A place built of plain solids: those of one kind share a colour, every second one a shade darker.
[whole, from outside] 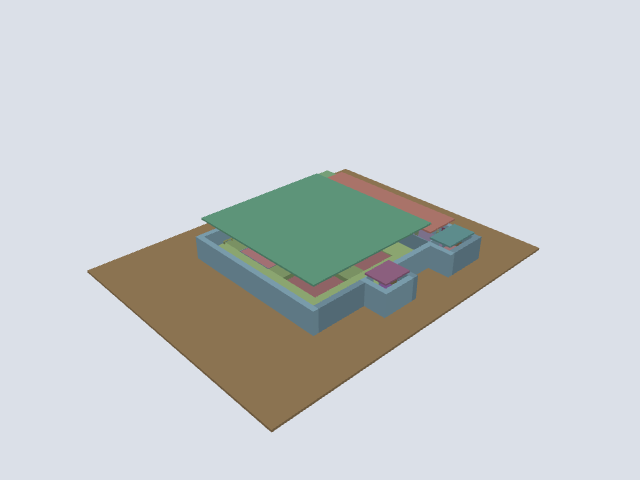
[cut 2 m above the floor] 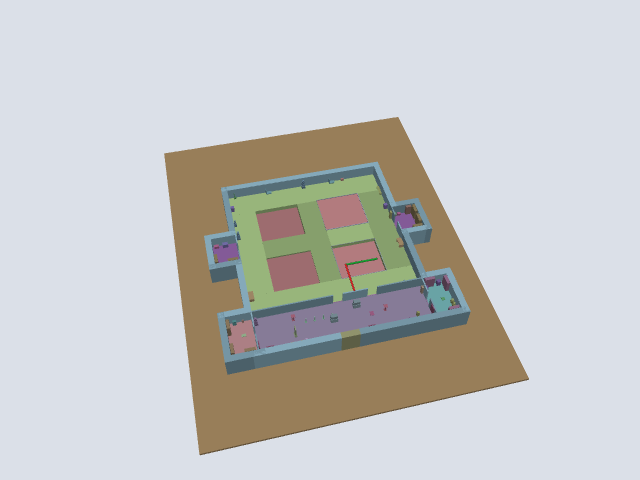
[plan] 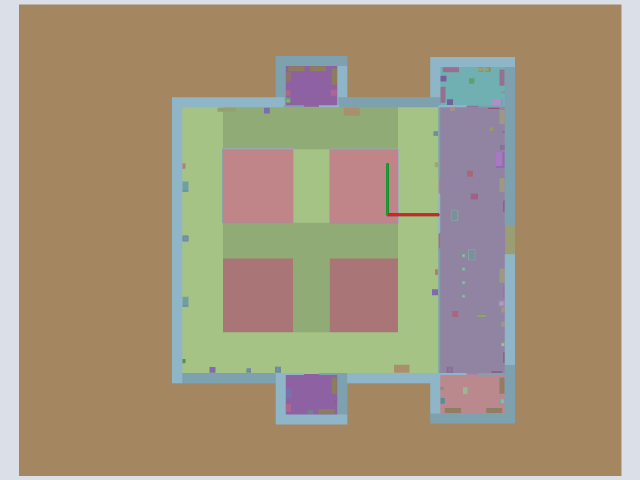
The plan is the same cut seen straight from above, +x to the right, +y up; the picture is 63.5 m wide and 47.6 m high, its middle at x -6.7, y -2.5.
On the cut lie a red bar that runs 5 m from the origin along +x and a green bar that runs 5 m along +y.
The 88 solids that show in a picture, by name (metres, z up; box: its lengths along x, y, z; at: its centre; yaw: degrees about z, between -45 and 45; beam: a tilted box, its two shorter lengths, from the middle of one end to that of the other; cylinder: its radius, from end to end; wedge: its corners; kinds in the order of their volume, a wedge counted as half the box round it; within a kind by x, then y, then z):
{
 "ground_under_all_1": {"box": [59.75, 46.76, 0.4], "at": [-6.67, -2.52, -1.68]},
 "wall_1": {"box": [1.0, 28.35, 4.23], "at": [-20.87, -2.52, 0.59]},
 "wall_2": {"box": [11.19, 1.0, 4.23], "at": [-15.78, -16.2, 0.59]},
 "wall_3": {"box": [11.19, 1.0, 4.23], "at": [-15.78, 11.16, 0.59]},
 "wall_4": {"box": [1.0, 5.1, 4.23], "at": [-10.6, -18.25, 0.59]},
 "wall_5": {"box": [1.0, 5.1, 4.23], "at": [-10.6, 13.21, 0.59]},
 "wall_6": {"box": [2.0, 0.2, 4.23], "at": [-9.3, 10.76, 0.59]},
 "wall_7": {"box": [7.1, 1.0, 4.23], "at": [-7.54, -20.3, 0.59]},
 "wall_8": {"box": [7.1, 1.0, 4.23], "at": [-7.54, 15.26, 0.59]},
 "wall_9": {"box": [1.91, 0.2, 4.23], "at": [-5.84, 10.76, 0.59]},
 "wall_10": {"box": [2.0, 0.2, 4.23], "at": [-5.79, -15.79, 0.59]},
 "wall_11": {"box": [2.0, 0.2, 4.23], "at": [-5.79, 10.76, 0.59]},
 "wall_12": {"box": [1.0, 5.1, 4.23], "at": [-4.49, -18.25, 0.59]},
 "wall_13": {"box": [1.0, 5.1, 4.23], "at": [-4.49, 13.21, 0.59]},
 "wall_14": {"box": [10.13, 1.0, 4.23], "at": [0.17, -16.2, 0.59]},
 "wall_15": {"box": [10.13, 1.0, 4.23], "at": [0.17, 11.16, 0.59]},
 "wall_16": {"box": [1.0, 5.0, 4.23], "at": [4.73, -18.2, 0.59]},
 "wall_17": {"box": [1.0, 5.0, 4.23], "at": [4.73, 13.15, 0.59]},
 "wall_18": {"box": [0.2, 12.58, 4.23], "at": [5.13, -9.61, 0.59]},
 "wall_19": {"box": [0.2, 3.92, 4.23], "at": [5.13, 0.14, 0.59]},
 "wall_20": {"box": [0.2, 7.25, 4.23], "at": [5.13, 7.23, 0.59]},
 "wall_21": {"box": [2.8, 0.2, 4.23], "at": [6.43, -15.79, 0.59]},
 "wall_22": {"box": [2.8, 0.2, 4.23], "at": [6.43, 10.76, 0.59]},
 "wall_23": {"box": [8.4, 1.0, 4.23], "at": [8.43, -20.2, 0.59]},
 "wall_24": {"box": [8.4, 1.0, 4.23], "at": [8.43, 15.16, 0.59]},
 "wall_25": {"box": [2.8, 0.2, 4.23], "at": [10.43, -15.79, 0.59]},
 "wall_26": {"box": [2.8, 0.2, 4.23], "at": [10.43, 10.76, 0.59]},
 "wall_27": {"box": [1.0, 5.8, 4.23], "at": [12.13, -17.8, 0.59]},
 "wall_28": {"box": [1.0, 12.78, 4.23], "at": [12.13, -10.31, 0.59]},
 "wall_29": {"box": [1.0, 12.78, 4.23], "at": [12.13, 5.27, 0.59]},
 "wall_30": {"box": [1.0, 5.8, 4.23], "at": [12.13, 12.76, 0.59]},
 "floor_gang_1": {"box": [4.15, 26.55, 1.53], "at": [-18.39, -2.52, -0.77]},
 "floor_gang_2": {"box": [17.35, 4.15, 1.53], "at": [-7.64, -13.72, -0.77]},
 "floor_gang_3": {"box": [17.35, 3.55, 1.53], "at": [-7.64, -2.57, -0.77]},
 "floor_gang_4": {"box": [17.35, 4.25, 1.53], "at": [-7.64, 8.63, -0.77]},
 "floor_gang_5": {"box": [3.65, 7.3, 1.53], "at": [-7.54, -8.0, -0.77]},
 "floor_gang_6": {"box": [3.65, 7.3, 1.53], "at": [-7.54, 2.85, -0.77]},
 "floor_gang_7": {"box": [4.1, 26.55, 1.53], "at": [3.08, -2.52, -0.77]},
 "floor_foyer_1": {"box": [6.6, 26.55, 1.53], "at": [8.43, -2.52, -0.77]},
 "step_tier_1": {"box": [6.95, 7.3, 0.75], "at": [-12.85, -8.0, -1.16]},
 "step_tier_2": {"box": [6.95, 7.3, 1.53], "at": [-12.85, 2.85, -0.77]},
 "step_tier_3": {"box": [6.75, 7.3, 1.29], "at": [-2.35, -8.0, -0.89]},
 "step_tier_4": {"box": [6.75, 7.3, 0.88], "at": [-2.35, 2.85, -1.09]},
 "ceil_hall_1": {"box": [25.6, 26.55, 0.3], "at": [-7.67, -2.52, 6.05]},
 "floor_side_1": {"box": [5.3, 4.1, 1.53], "at": [-7.54, -17.84, -0.77]},
 "floor_side_2": {"box": [5.3, 4.1, 1.53], "at": [-7.54, 12.8, -0.77]},
 "ceil_foyer_1": {"box": [6.6, 26.55, 0.3], "at": [8.43, -2.52, 4.35]},
 "floor_cloaks_1": {"box": [6.6, 4.0, 1.53], "at": [8.43, 12.76, -0.77]},
 "floor_store_1": {"box": [6.6, 4.0, 1.53], "at": [8.43, -17.8, -0.77]},
 "door_leaf_1": {"box": [0.97, 2.8, 4.8], "at": [12.14, -2.52, 0.87]},
 "shelves_side_1": {"box": [1.6, 0.5, 2.0], "at": [-9.04, 14.47, 1.0]},
 "shelves_side_2": {"box": [1.6, 0.5, 2.0], "at": [-6.89, 14.47, 1.0]},
 "shelves_side_3": {"box": [1.6, 0.5, 2.0], "at": [-6.04, -19.52, 1.0]},
 "shelves_side_4": {"box": [0.5, 1.6, 2.0], "at": [-5.28, -16.95, 1.0]},
 "shelves_side_5": {"box": [0.5, 1.6, 2.0], "at": [-5.28, 13.71, 1.0]},
 "ceil_cloaks_1": {"box": [6.6, 4.0, 0.3], "at": [8.43, 12.76, 3.4]},
 "ceil_store_1": {"box": [6.6, 4.0, 0.3], "at": [8.43, -17.8, 3.4]},
 "ceil_side_1": {"box": [5.3, 4.1, 0.3], "at": [-7.54, -17.84, 3.4]},
 "shelves_cloaks_1": {"box": [0.5, 1.6, 2.0], "at": [5.51, 11.9, 1.0]},
 "shelves_cloaks_2": {"box": [1.6, 0.5, 2.0], "at": [6.28, 14.38, 1.0]},
 "shelves_cloaks_3": {"box": [0.5, 1.6, 2.0], "at": [11.35, 13.61, 1.0]},
 "shelves_store_1": {"box": [1.6, 0.5, 2.0], "at": [6.48, -19.41, 1.0]},
 "shelves_store_2": {"box": [1.6, 0.5, 2.0], "at": [10.58, -19.41, 1.0]},
 "shelves_store_3": {"box": [0.5, 1.6, 2.0], "at": [11.35, -16.95, 1.0]},
 "bench_foyer_1": {"box": [0.5, 1.4, 0.46], "at": [11.35, -6.04, 0.22]},
 "bench_foyer_2": {"box": [0.5, 1.4, 0.46], "at": [11.35, 2.96, 0.22]},
 "bench_foyer_3": {"box": [0.5, 1.4, 0.46], "at": [11.35, 9.71, 0.22]},
 "lockers_side_1": {"box": [0.48, 0.9, 1.8], "at": [-9.82, 13.65, 0.9]},
 "cart_foyer_1": {"box": [0.58, 0.98, 0.58], "at": [6.65, -0.04, 1.21]},
 "cart_foyer_2": {"box": [0.58, 0.98, 0.58], "at": [8.36, -3.96, 1.21]},
 "sofa_foyer_1": {"box": [0.86, 1.56, 0.33], "at": [11.17, 5.43, 0.27]},
 "sofa_foyer_2": {"box": [0.22, 1.56, 0.37], "at": [11.49, 5.43, 0.61]},
 "hamper_side_1": {"box": [0.6, 0.9, 0.72], "at": [-9.77, -17.7, 0.36]},
 "kerb_1": {"box": [0.08, 7.44, 0.1], "at": [-16.36, 2.88, 0.04]},
 "kerb_2": {"box": [6.95, 0.09, 0.12], "at": [-12.85, 6.55, 0.05]},
 "kerb_3": {"box": [0.09, 7.44, 0.12], "at": [-9.32, 2.88, 0.05]},
 "kerb_4": {"box": [0.07, 7.46, 0.035], "at": [-5.75, 2.85, 0.01]},
 "kerb_5": {"box": [6.75, 0.08, 0.07], "at": [-2.35, -0.83, 0.03]},
 "kerb_6": {"box": [6.75, 0.08, 0.035], "at": [-2.35, 6.54, 0.01]},
 "kerb_7": {"box": [0.07, 7.46, 0.045], "at": [1.06, 2.85, 0.02]},
 "case_side_1": {"box": [0.5, 0.8, 0.41], "at": [-9.81, -19.14, 0.29]},
 "trestle_1": {"box": [1.58, 0.8, 0.04], "at": [-3.55, 10.22, 0.73]},
 "trestle_2": {"box": [1.53, 0.8, 0.04], "at": [1.4, -15.26, 0.73]},
 "trolley_1": {"box": [0.6, 1.0, 0.06], "at": [-20.04, -8.62, 0.2]},
 "trolley_2": {"box": [0.6, 1.0, 0.06], "at": [-20.04, 2.79, 0.2]},
 "form_1": {"box": [1.85, 0.4, 0.05], "at": [-15.94, 10.42, 0.43]},
 "trolley_cloaks_1": {"box": [1.0, 0.6, 0.06], "at": [10.88, 11.19, 0.2]},
 "low_table_foyer_1": {"box": [0.72, 0.6, 0.04], "at": [8.6, 1.81, 0.41]}
}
